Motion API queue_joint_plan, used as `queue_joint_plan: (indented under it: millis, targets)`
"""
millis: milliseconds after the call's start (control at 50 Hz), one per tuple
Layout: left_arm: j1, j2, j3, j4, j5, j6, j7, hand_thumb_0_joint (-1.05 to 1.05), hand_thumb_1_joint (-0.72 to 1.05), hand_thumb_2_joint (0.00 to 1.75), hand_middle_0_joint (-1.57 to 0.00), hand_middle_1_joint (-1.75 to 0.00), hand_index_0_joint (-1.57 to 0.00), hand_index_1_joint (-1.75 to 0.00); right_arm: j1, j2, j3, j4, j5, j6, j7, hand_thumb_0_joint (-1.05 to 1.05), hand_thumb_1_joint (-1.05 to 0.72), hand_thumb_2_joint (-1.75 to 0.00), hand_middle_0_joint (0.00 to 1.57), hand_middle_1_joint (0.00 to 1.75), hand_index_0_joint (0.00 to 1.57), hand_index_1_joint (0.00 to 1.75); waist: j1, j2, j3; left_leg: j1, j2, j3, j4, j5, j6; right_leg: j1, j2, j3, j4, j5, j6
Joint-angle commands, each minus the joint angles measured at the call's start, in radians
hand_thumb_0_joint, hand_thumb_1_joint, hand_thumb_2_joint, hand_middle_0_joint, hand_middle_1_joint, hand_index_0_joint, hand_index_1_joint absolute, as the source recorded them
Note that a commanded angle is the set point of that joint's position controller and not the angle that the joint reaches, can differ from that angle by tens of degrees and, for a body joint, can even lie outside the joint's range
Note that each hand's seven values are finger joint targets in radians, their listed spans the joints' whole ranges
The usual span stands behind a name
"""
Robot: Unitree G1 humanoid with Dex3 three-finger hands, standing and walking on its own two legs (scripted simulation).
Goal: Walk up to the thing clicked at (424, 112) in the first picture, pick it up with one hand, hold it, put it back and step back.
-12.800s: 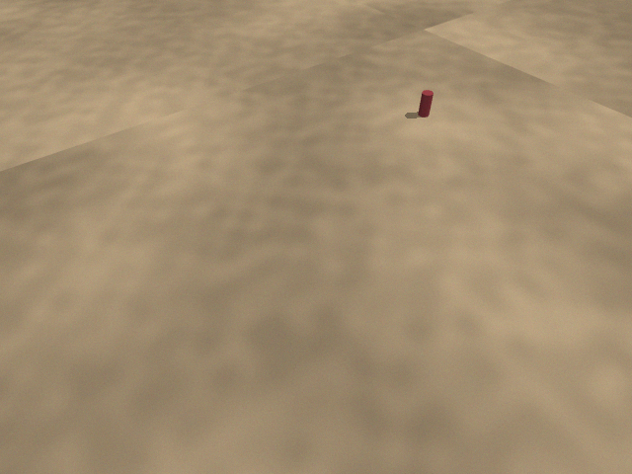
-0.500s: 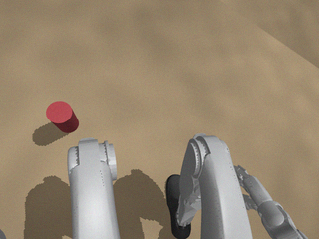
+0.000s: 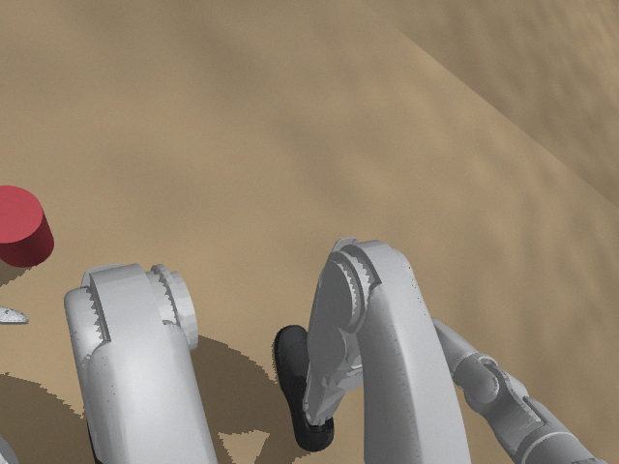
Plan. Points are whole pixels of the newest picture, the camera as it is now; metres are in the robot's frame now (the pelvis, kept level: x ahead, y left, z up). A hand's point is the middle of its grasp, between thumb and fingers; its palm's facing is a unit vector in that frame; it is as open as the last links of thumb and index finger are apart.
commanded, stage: close in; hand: left
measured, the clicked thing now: (17, 231) +0.40 +0.28 -0.21
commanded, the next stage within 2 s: close in 0.40 s
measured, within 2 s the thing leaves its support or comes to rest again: leaves its support in 1.62 s
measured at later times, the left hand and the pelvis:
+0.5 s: hand (8, 240) +0.38 +0.28 -0.17, palm faces +0.31 -0.95 +0.02, open 17.0 cm; pelvis -0.01 +0.01 +0.00, yaw -2 degrees
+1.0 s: hand (18, 229) +0.39 +0.28 -0.17, palm faces +0.34 -0.94 +0.01, open 10.3 cm; pelvis -0.01 +0.01 +0.00, yaw -3 degrees
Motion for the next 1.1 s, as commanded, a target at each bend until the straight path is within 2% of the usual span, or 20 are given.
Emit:
queue_joint_plan:
  millis: [0, 40, 120, 160, 200, 220, 300, 340, 360, 440, 520, 540, 580, 640, 760, 800, 840, 900, 1020, 1080]
  targets:
    - [-0.140, 0.181, -0.033, -0.144, 0.022, -0.100, 0.095, 0.00, -0.57, 0.09, -0.04, -0.11, -0.07, -0.09, 0.028, -0.350, -0.111, -0.044, -0.017, 0.023, -0.001, 0.00, -0.90, -0.90, 0.20, 0.30, 0.20, 0.30, -0.063, 0.554, -0.564, 0.424, 0.048, 0.141, -0.347, 0.161, 0.004, 0.227, 0.028, -0.147, -0.176, 0.170, -0.071]
    - [-0.141, 0.176, -0.056, -0.125, 0.043, -0.104, 0.128, 0.00, -0.52, 0.08, -0.03, -0.10, -0.06, -0.07, 0.027, -0.356, -0.107, -0.047, -0.027, 0.034, 0.006, 0.00, -0.90, -0.90, 0.20, 0.30, 0.20, 0.30, -0.079, 0.556, -0.524, 0.414, 0.051, 0.128, -0.358, 0.144, 0.002, 0.221, 0.029, -0.157, -0.173, 0.158, -0.070]
    - [-0.172, 0.168, -0.081, -0.116, 0.048, -0.132, 0.183, 0.00, -0.52, 0.09, -0.04, -0.10, -0.07, -0.08, 0.019, -0.363, -0.092, -0.060, -0.036, 0.045, 0.023, 0.00, -0.90, -0.90, 0.20, 0.30, 0.20, 0.30, -0.105, 0.514, -0.492, 0.386, 0.050, 0.108, -0.353, 0.069, 0.008, 0.214, 0.032, -0.166, -0.183, 0.112, -0.063]
    - [-0.174, 0.179, -0.076, -0.105, 0.053, -0.145, 0.215, 0.00, -0.51, 0.11, -0.06, -0.11, -0.08, -0.08, 0.015, -0.367, -0.086, -0.064, -0.039, 0.048, 0.027, 0.00, -0.90, -0.90, 0.20, 0.30, 0.20, 0.30, -0.102, 0.500, -0.469, 0.374, 0.053, 0.098, -0.358, 0.032, 0.011, 0.202, 0.033, -0.170, -0.182, 0.089, -0.062]
    - [-0.185, 0.156, -0.104, -0.087, 0.058, -0.161, 0.236, 0.00, -0.49, 0.11, -0.06, -0.11, -0.09, -0.09, 0.009, -0.366, -0.076, -0.072, -0.048, 0.054, 0.034, 0.00, -0.90, -0.90, 0.20, 0.30, 0.20, 0.30, -0.121, 0.489, -0.453, 0.361, 0.050, 0.089, -0.356, 0.019, 0.012, 0.205, 0.036, -0.174, -0.185, 0.084, -0.058]
    - [-0.188, 0.163, -0.101, -0.077, 0.064, -0.165, 0.250, 0.00, -0.49, 0.13, -0.06, -0.11, -0.08, -0.09, 0.004, -0.364, -0.074, -0.075, -0.049, 0.053, 0.036, 0.00, -0.90, -0.90, 0.20, 0.30, 0.20, 0.30, -0.114, 0.479, -0.434, 0.347, 0.051, 0.086, -0.360, 0.001, 0.015, 0.197, 0.037, -0.174, -0.187, 0.071, -0.058]
    - [-0.196, 0.157, -0.122, -0.056, 0.083, -0.189, 0.292, 0.00, -0.49, 0.13, -0.06, -0.10, -0.08, -0.09, 0.000, -0.369, -0.063, -0.085, -0.057, 0.059, 0.044, 0.00, -0.90, -0.90, 0.20, 0.30, 0.20, 0.30, -0.130, 0.484, -0.421, 0.357, 0.052, 0.071, -0.367, -0.009, 0.010, 0.196, 0.040, -0.184, -0.183, 0.071, -0.056]
    - [-0.184, 0.166, -0.122, -0.045, 0.094, -0.199, 0.311, 0.00, -0.46, 0.13, -0.06, -0.09, -0.07, -0.08, 0.001, -0.376, -0.058, -0.085, -0.062, 0.063, 0.049, 0.00, -0.90, -0.90, 0.20, 0.30, 0.20, 0.30, -0.126, 0.500, -0.419, 0.369, 0.053, 0.062, -0.372, 0.002, 0.006, 0.197, 0.041, -0.188, -0.175, 0.082, -0.057]
    - [-0.182, 0.158, -0.124, -0.041, 0.099, -0.203, 0.316, 0.00, -0.47, 0.14, -0.06, -0.10, -0.07, -0.09, 0.006, -0.381, -0.060, -0.083, -0.065, 0.068, 0.049, 0.00, -0.90, -0.90, 0.20, 0.30, 0.20, 0.30, -0.137, 0.505, -0.423, 0.393, 0.055, 0.055, -0.374, 0.024, 0.001, 0.205, 0.040, -0.191, -0.172, 0.104, -0.055]
    - [-0.160, 0.175, -0.118, -0.036, 0.104, -0.215, 0.349, 0.00, -0.44, 0.16, -0.07, -0.10, -0.07, -0.10, 0.003, -0.374, -0.045, -0.086, -0.070, 0.073, 0.054, 0.00, -0.90, -0.90, 0.20, 0.30, 0.20, 0.30, -0.124, 0.507, -0.413, 0.375, 0.054, 0.066, -0.357, 0.051, 0.007, 0.234, 0.047, -0.187, -0.183, 0.123, -0.055]
    - [-0.171, 0.188, -0.111, -0.049, 0.107, -0.227, 0.379, 0.00, -0.37, 0.22, -0.09, -0.09, -0.07, -0.12, 0.003, -0.376, -0.038, -0.081, -0.076, 0.075, 0.056, 0.00, -0.89, -0.90, 0.20, 0.30, 0.20, 0.30, -0.134, 0.514, -0.428, 0.384, 0.058, 0.062, -0.350, 0.058, 0.007, 0.251, 0.051, -0.189, -0.184, 0.137, -0.053]
    - [-0.183, 0.180, -0.117, -0.053, 0.110, -0.231, 0.384, 0.00, -0.29, 0.28, -0.17, -0.17, -0.15, -0.20, 0.007, -0.375, -0.036, -0.077, -0.078, 0.077, 0.056, 0.00, -0.88, -0.90, 0.20, 0.30, 0.20, 0.30, -0.146, 0.515, -0.432, 0.395, 0.058, 0.059, -0.347, 0.081, 0.006, 0.260, 0.051, -0.191, -0.182, 0.158, -0.051]
    - [-0.190, 0.200, -0.108, -0.062, 0.112, -0.239, 0.392, 0.00, -0.13, 0.35, -0.27, -0.25, -0.24, -0.27, 0.003, -0.376, -0.030, -0.072, -0.081, 0.078, 0.055, 0.00, -0.88, -0.90, 0.20, 0.30, 0.20, 0.30, -0.145, 0.521, -0.452, 0.409, 0.064, 0.054, -0.340, 0.101, 0.003, 0.264, 0.054, -0.193, -0.178, 0.175, -0.051]
    - [-0.207, 0.195, -0.118, -0.059, 0.114, -0.243, 0.400, 0.00, 0.07, 0.43, -0.32, -0.30, -0.30, -0.32, 0.007, -0.380, -0.030, -0.068, -0.083, 0.082, 0.055, 0.00, -0.88, -0.90, 0.20, 0.30, 0.20, 0.30, -0.163, 0.525, -0.441, 0.405, 0.065, 0.052, -0.342, 0.091, 0.004, 0.269, 0.054, -0.197, -0.181, 0.172, -0.050]
    - [-0.201, 0.180, -0.140, -0.034, 0.116, -0.229, 0.405, 0.00, 0.31, 0.54, -0.42, -0.39, -0.39, -0.41, 0.001, -0.374, -0.025, -0.069, -0.083, 0.087, 0.055, 0.00, -0.87, -0.90, 0.20, 0.30, 0.20, 0.30, -0.162, 0.483, -0.424, 0.363, 0.059, 0.063, -0.327, 0.060, 0.015, 0.266, 0.061, -0.198, -0.205, 0.155, -0.049]
    - [-0.190, 0.178, -0.150, -0.033, 0.119, -0.226, 0.408, 0.00, 0.34, 0.57, -0.45, -0.42, -0.42, -0.45, 0.004, -0.373, -0.022, -0.069, -0.084, 0.088, 0.056, 0.00, -0.87, -0.90, 0.20, 0.30, 0.20, 0.30, -0.158, 0.485, -0.431, 0.376, 0.060, 0.056, -0.332, 0.088, 0.013, 0.277, 0.061, -0.200, -0.199, 0.177, -0.050]
    - [-0.200, 0.195, -0.131, -0.027, 0.116, -0.220, 0.417, 0.00, 0.36, 0.61, -0.50, -0.46, -0.47, -0.49, -0.003, -0.377, -0.024, -0.074, -0.080, 0.091, 0.055, 0.00, -0.86, -0.90, 0.20, 0.30, 0.20, 0.30, -0.154, 0.488, -0.429, 0.377, 0.064, 0.051, -0.337, 0.072, 0.010, 0.262, 0.060, -0.203, -0.198, 0.162, -0.052]
    - [-0.219, 0.194, -0.127, -0.025, 0.119, -0.221, 0.432, 0.00, 0.44, 0.67, -0.56, -0.54, -0.53, -0.56, -0.001, -0.377, -0.022, -0.075, -0.082, 0.095, 0.057, 0.00, -0.86, -0.90, 0.20, 0.30, 0.20, 0.30, -0.166, 0.490, -0.426, 0.377, 0.063, 0.045, -0.339, 0.072, 0.009, 0.267, 0.060, -0.209, -0.196, 0.163, -0.050]
    - [-0.260, 0.199, -0.143, -0.044, 0.134, -0.229, 0.443, 0.00, 0.46, 0.84, -0.81, -0.78, -0.79, -0.80, 0.008, -0.372, -0.018, -0.068, -0.088, 0.101, 0.056, 0.00, -0.87, -0.90, 0.20, 0.30, 0.20, 0.30, -0.181, 0.508, -0.439, 0.395, 0.066, 0.045, -0.337, 0.090, 0.008, 0.270, 0.062, -0.205, -0.197, 0.180, -0.052]
    - [-0.273, 0.206, -0.157, -0.039, 0.145, -0.227, 0.448, 0.00, 0.49, 0.91, -0.90, -0.87, -0.87, -0.89, 0.000, -0.366, -0.016, -0.069, -0.088, 0.102, 0.056, 0.00, -0.87, -0.90, 0.20, 0.30, 0.20, 0.30, -0.178, 0.500, -0.425, 0.370, 0.063, 0.055, -0.329, 0.077, 0.014, 0.265, 0.063, -0.200, -0.206, 0.173, -0.053]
